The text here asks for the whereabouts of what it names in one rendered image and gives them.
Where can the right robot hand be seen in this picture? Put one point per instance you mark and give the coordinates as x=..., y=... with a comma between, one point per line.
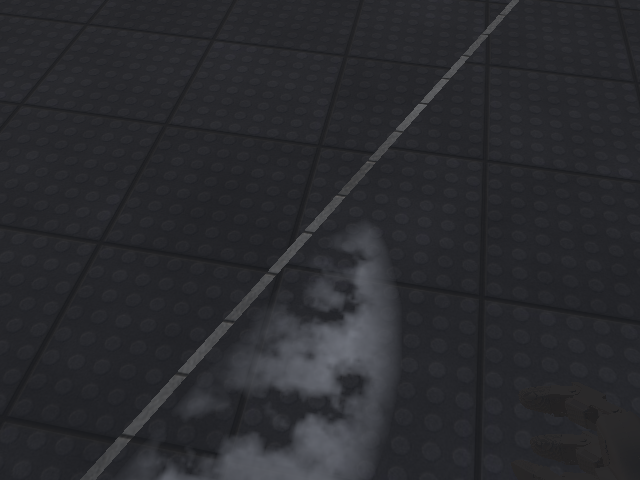
x=612, y=455

